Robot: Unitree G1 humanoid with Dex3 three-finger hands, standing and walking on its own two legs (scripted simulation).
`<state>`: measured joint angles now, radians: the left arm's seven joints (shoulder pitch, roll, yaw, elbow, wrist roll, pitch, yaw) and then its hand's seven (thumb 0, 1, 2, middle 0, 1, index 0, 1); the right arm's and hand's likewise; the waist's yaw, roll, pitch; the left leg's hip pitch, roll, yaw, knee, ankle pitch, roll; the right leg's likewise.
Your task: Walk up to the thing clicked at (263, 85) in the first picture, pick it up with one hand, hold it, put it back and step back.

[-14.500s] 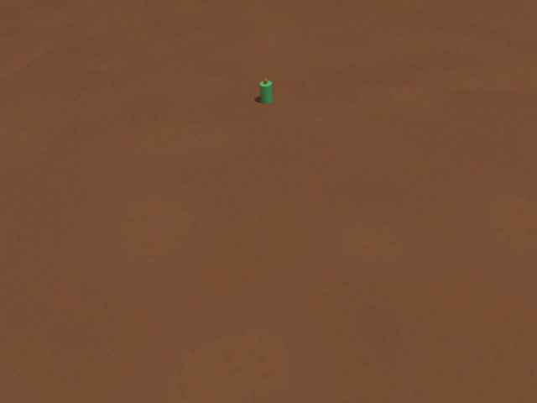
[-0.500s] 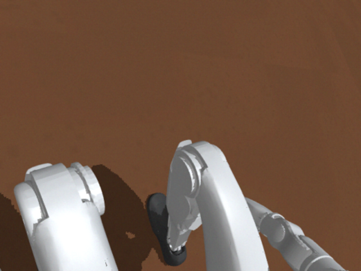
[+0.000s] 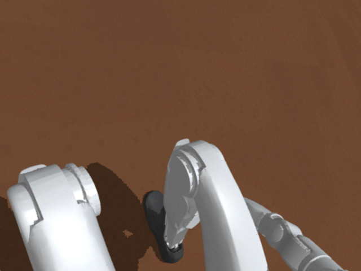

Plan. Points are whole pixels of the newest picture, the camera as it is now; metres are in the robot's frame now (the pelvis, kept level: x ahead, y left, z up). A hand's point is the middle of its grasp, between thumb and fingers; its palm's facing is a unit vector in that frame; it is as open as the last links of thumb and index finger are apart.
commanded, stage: settle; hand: left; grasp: from the side
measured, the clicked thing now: out of the picture +0.40 +0.31 -0.19
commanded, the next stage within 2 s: lift in 1.96 s
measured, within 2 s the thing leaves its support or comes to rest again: leaves its support in 0.16 s
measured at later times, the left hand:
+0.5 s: hand out of the picture +0.37 +0.34 -0.09, palm faces +0.46 -0.89 -0.03, open 11.6 cm
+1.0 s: hand out of the picture +0.36 +0.34 +0.00, palm faces +0.46 -0.89 -0.06, open 11.7 cm
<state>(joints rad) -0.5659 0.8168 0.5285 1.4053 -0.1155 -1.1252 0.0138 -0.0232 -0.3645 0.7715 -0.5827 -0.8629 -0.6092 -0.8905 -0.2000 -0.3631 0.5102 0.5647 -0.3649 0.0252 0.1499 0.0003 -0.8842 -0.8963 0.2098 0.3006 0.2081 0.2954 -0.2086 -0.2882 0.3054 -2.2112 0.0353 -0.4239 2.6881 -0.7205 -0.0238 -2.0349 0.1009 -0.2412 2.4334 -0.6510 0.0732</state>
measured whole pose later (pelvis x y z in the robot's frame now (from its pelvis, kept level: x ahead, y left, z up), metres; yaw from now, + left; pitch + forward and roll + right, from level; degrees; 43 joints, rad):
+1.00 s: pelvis +0.02 -0.02 +0.05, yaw +9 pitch +28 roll -9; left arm -0.44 0.47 0.47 0.80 -0.17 -0.67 -0.16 -0.03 -0.57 1.02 -0.61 -0.95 -0.63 -0.98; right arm 0.00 -0.29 0.12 0.65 -0.11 0.06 0.09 0.01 -0.89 -0.90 0.21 0.30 0.21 0.30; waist -0.09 -0.04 -0.04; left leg -2.24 0.04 -0.20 2.43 -0.69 -0.04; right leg -2.13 0.01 -0.10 2.35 -0.72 0.03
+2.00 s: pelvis +0.02 -0.03 +0.10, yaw +12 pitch +32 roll -5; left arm -0.53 0.41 0.50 0.87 -0.13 -0.60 -0.19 -0.03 -0.61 1.07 -0.61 -0.97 -0.63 -1.00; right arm 0.07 -0.28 0.03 0.68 -0.08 0.02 0.05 0.01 -0.90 -0.90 0.21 0.30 0.21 0.30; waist -0.09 -0.02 -0.12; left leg -2.14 0.05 -0.13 2.27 -0.69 -0.04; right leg -2.07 0.00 -0.05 2.23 -0.72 0.01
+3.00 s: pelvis +0.06 -0.01 +0.27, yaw +15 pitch +29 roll -4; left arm -0.17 0.26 0.27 0.24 -0.18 -0.29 -0.03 -0.03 -0.61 1.07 -0.61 -0.97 -0.64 -0.99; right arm 0.11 -0.24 -0.01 0.60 0.03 -0.01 -0.03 0.01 -0.91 -0.89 0.21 0.30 0.21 0.29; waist -0.03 0.03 -0.18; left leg -1.56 0.06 -0.08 1.70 -0.65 -0.02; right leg -1.49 -0.02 -0.05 1.66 -0.67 0.02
